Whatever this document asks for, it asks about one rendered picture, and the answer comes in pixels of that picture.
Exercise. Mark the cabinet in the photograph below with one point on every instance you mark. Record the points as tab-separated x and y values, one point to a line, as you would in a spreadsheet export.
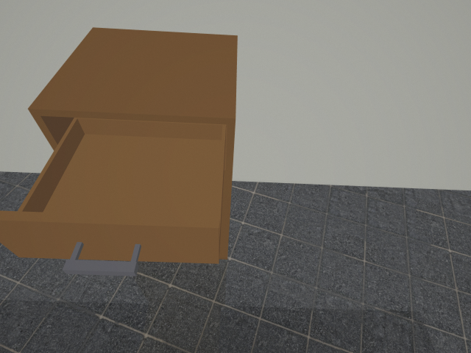
142	75

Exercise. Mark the drawer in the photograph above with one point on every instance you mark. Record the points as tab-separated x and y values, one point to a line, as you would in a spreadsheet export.
111	184

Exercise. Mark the handle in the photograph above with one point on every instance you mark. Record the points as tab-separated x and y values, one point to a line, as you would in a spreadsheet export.
98	267

